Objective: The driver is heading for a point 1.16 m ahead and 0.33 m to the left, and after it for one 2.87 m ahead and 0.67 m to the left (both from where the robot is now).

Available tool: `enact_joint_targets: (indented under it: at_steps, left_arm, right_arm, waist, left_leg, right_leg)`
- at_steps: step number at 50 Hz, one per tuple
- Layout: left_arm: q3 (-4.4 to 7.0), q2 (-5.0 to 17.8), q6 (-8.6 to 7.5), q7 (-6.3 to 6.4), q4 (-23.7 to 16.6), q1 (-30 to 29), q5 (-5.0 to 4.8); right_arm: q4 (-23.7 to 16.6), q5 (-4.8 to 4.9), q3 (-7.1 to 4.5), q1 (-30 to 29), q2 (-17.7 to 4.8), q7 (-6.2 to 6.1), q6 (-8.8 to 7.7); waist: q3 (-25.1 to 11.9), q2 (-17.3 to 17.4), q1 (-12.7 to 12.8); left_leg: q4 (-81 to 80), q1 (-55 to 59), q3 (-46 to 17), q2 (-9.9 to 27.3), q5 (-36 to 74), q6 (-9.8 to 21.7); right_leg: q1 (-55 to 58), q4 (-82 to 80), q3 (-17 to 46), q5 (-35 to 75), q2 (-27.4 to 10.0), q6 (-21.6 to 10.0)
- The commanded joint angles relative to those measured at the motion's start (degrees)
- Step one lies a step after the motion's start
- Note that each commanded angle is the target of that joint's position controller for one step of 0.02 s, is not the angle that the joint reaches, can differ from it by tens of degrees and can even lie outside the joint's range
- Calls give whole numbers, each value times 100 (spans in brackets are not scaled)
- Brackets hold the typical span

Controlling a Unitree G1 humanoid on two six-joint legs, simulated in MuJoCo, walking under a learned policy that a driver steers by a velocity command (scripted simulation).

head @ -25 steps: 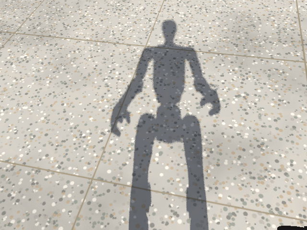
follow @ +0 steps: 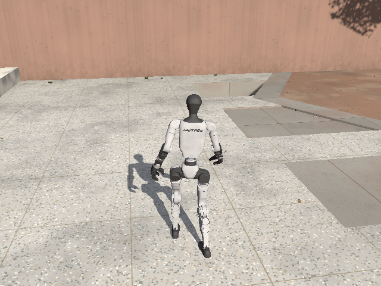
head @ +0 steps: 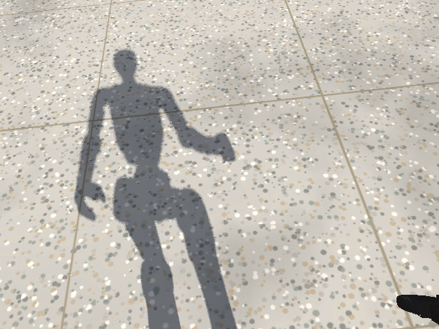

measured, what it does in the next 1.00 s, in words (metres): walks ahead, turning left: left foot, then right foot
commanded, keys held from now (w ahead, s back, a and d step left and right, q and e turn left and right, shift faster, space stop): w+q+shift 0.72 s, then w+e+shift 0.28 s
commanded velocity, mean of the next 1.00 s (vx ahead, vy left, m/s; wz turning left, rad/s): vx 0.96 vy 0.00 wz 0.52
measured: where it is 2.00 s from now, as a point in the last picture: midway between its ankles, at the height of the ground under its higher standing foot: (132, 125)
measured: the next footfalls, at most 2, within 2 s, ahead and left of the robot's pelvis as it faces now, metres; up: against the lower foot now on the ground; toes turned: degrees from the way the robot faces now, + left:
left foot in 0.04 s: +0.13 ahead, +0.13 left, +0.00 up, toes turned -1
right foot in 0.44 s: +0.58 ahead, -0.05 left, +0.00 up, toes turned +23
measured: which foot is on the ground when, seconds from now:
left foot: up 0.00-0.02, down 0.04-0.46, up 0.48-0.84, down 0.86-1.00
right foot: down 0.00-0.06, up 0.08-0.42, down 0.44-0.88, up 0.90-1.00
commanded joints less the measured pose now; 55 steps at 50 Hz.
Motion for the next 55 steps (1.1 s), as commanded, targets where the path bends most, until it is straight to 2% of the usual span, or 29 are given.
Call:
enact_joint_targets:
  at_steps: [1,2,3,4,5,7,10,14,19,21,22,23,24,25,26,28,30,34,39,41,43,44,45,46,47,48,49,51,55]
  left_arm:
    - [213,893,-12,-11,-157,122,113]
    - [135,798,-35,14,-288,-200,211]
    - [-3,396,-169,12,-531,-4,169]
    - [-64,368,-348,-1,-677,-340,83]
    - [-17,645,-508,-68,-779,-932,-55]
    - [-78,510,-724,-163,-851,-1483,128]
    - [-66,403,-728,-216,-897,-1505,250]
    - [-192,156,-776,-290,-1272,-2513,270]
    - [65,590,-734,-199,-1292,-2660,7]
    - [287,903,-682,-89,-1131,-1605,-35]
    - [367,1041,-603,-6,-912,-227,-48]
    - [460,1521,-533,-5,-678,712,178]
    - [419,1356,-537,-133,-587,637,151]
    - [341,870,-481,-82,-631,206,127]
    - [300,696,-422,-47,-521,-10,159]
    - [221,457,-388,-39,-316,-394,361]
    - [173,216,-421,-76,-159,-806,253]
    - [282,597,-511,-66,-105,-1438,160]
    - [395,1227,-526,-125,278,-427,83]
    - [437,1611,-394,-105,416,-239,46]
    - [344,1676,-245,-63,538,-509,103]
    - [89,872,-271,-70,483,-151,199]
    - [-141,136,-447,-143,331,776,-111]
    - [45,939,-555,-147,317,34,-339]
    - [70,900,-568,-125,75,-582,-430]
    - [8,677,-540,-67,37,-743,-295]
    - [38,610,-445,-46,120,-657,-104]
    - [72,454,-182,-110,382,-111,-155]
    - [39,172,51,-157,312,-675,-132]
  right_arm:
    - [-338,33,-215,197,-833,-36,-123]
    - [-25,19,-277,1688,-1002,-49,-99]
    - [182,-60,-405,2685,-1503,-19,-48]
    - [282,13,-277,2731,-1114,81,-82]
    - [271,-12,-195,2412,-818,44,-43]
    - [156,-147,-116,2333,-617,-1,76]
    - [99,-57,2,2070,-368,-103,158]
    - [95,52,-63,1920,-605,-297,187]
    - [307,169,-115,2404,-673,-344,214]
    - [290,42,-128,2339,-752,-297,315]
    - [84,-134,-65,2046,-606,-259,348]
    - [-97,-36,173,2757,280,-259,284]
    - [-209,251,289,2972,178,-266,271]
    - [-191,320,179,2330,-253,-301,304]
    - [-266,195,149,1761,-425,-286,321]
    - [-455,41,114,1253,-275,-195,397]
    - [-586,174,169,1191,36,-133,601]
    - [-830,43,231,928,13,-31,686]
    - [-1022,-21,253,-141,-63,139,491]
    - [-1102,4,67,-42,-509,136,468]
    - [-546,38,-287,2218,-1103,-18,585]
    - [-207,34,-368,3047,-1526,-154,642]
    - [-369,-202,-324,2765,-1871,-118,495]
    - [-402,-230,-204,2647,-1183,-37,375]
    - [-297,-215,-146,2391,-1026,-19,276]
    - [-185,-214,-129,2028,-943,1,188]
    - [-139,-280,-75,1635,-648,17,117]
    - [-54,-311,-12,1298,-234,17,13]
    - [219,-256,-35,1230,-192,-90,-62]
  waist:
    - [-208,-1110,-428]
    - [-1123,-745,-1144]
    - [-1796,1210,-1203]
    - [-1252,1723,-1181]
    - [-242,1117,-1193]
    - [276,95,-1055]
    - [657,383,-578]
    - [1107,361,-640]
    - [687,562,-584]
    - [-156,649,105]
    - [-1113,664,787]
    - [-2436,-1296,510]
    - [-2720,-2629,312]
    - [-1460,-1978,444]
    - [-661,-1099,443]
    - [153,-496,35]
    - [586,-681,-307]
    - [1030,-456,-717]
    - [1291,201,-360]
    - [928,-268,-753]
    - [-308,-508,-2163]
    - [-1088,377,-2076]
    - [-2440,1995,-1202]
    - [-2047,919,-1563]
    - [-772,704,-1434]
    - [-128,147,-1102]
    - [117,80,-768]
    - [139,390,-402]
    - [892,194,-396]
  left_leg:
    - [-83,1104,329,-95,-211,633]
    - [274,3061,-416,344,-565,1057]
    - [-301,4938,-3227,1523,-2790,1934]
    - [-1293,5129,-4976,1927,-3782,2014]
    - [-1332,4595,-4457,1892,-3563,1888]
    - [-1466,3610,-3608,1466,-2486,1841]
    - [-1827,2516,-2968,993,-1646,1855]
    - [-2054,690,-2160,507,-578,1582]
    - [-1587,1140,-2389,740,376,1074]
    - [223,1449,-2139,475,2394,715]
    - [1889,617,-2045,316,2159,533]
    - [4340,-1077,-1501,-336,-799,319]
    - [5423,-1865,-1293,-55,-2273,349]
    - [5666,-2426,-1019,311,-1825,365]
    - [5527,-2457,-815,547,-1508,385]
    - [5128,-1921,-755,921,-1308,432]
    - [4898,-1825,-754,1202,-1543,417]
    - [3955,-1761,-623,1358,-333,273]
    - [1715,-375,195,541,795,671]
    - [1359,28,488,20,-153,879]
    - [886,2901,445,-141,-56,1125]
    - [1454,5017,-936,880,-367,1037]
    - [-144,5732,-4226,2265,-3074,1697]
    - [-1025,5115,-4537,2207,-4103,1380]
    - [-1230,4168,-3928,2190,-3676,1314]
    - [-1312,3238,-3278,2113,-2763,1222]
    - [-1259,2542,-2530,1869,-2132,1066]
    - [-1485,1841,-1554,1680,-1291,915]
    - [-1981,1696,86,1369,218,594]
  right_leg:
    - [-76,862,11,4857,-1167,-704]
    - [-1121,2549,-329,5148,-926,-543]
    - [-3357,4935,-856,2742,-95,21]
    - [-4757,5608,-727,-112,143,70]
    - [-5454,5811,-684,137,-178,-32]
    - [-5273,5188,-790,517,-434,-35]
    - [-4650,4040,-952,760,-541,257]
    - [-3278,2013,-1428,2120,-195,603]
    - [-1540,961,-1170,2780,-27,590]
    - [-313,1013,-1339,2027,1,356]
    - [1425,1529,-918,1449,-605,96]
    - [3501,992,1832,-942,-2290,-751]
    - [3514,-110,3844,-2461,-2794,-947]
    - [2704,-257,3003,-2293,-2507,-734]
    - [1864,-195,1943,-1063,-2323,-604]
    - [303,-425,708,517,-2003,-574]
    - [-446,-743,-98,938,-1959,-542]
    - [-1186,-1316,-1605,1905,-1803,-400]
    - [-822,-1700,-2499,3610,-1614,-381]
    - [101,-783,-2484,6560,-1846,-447]
    - [-538,1839,-2459,7590,-1732,-322]
    - [-2235,4275,-2136,2919,-1124,-68]
    - [-3461,6278,-985,-536,-55,-11]
    - [-3871,6533,-429,-194,-261,-101]
    - [-4375,6477,-665,133,-384,-34]
    - [-4330,6153,-731,514,-702,-2]
    - [-4012,5847,-738,936,-998,-5]
    - [-3388,5658,-693,1372,-1300,82]
    - [-4041,4990,-794,2041,-1355,170]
